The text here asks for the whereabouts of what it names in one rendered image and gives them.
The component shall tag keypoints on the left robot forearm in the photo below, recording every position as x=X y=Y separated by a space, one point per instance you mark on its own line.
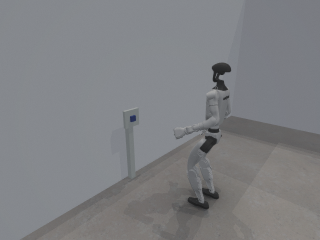
x=205 y=125

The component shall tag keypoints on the robot left hand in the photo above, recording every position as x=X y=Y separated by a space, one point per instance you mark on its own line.
x=179 y=132

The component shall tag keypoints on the robot left shin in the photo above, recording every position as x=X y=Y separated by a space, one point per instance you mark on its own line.
x=196 y=184

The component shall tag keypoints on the left robot thigh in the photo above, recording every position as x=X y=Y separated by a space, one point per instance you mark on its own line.
x=204 y=145

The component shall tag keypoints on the panel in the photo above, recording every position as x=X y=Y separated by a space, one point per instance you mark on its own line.
x=129 y=136

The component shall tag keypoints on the robot left upper arm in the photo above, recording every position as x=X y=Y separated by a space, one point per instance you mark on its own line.
x=212 y=98

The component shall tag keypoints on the robot right upper arm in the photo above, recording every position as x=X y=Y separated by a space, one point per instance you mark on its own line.
x=228 y=109

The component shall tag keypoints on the button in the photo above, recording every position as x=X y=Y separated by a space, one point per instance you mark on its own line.
x=132 y=118

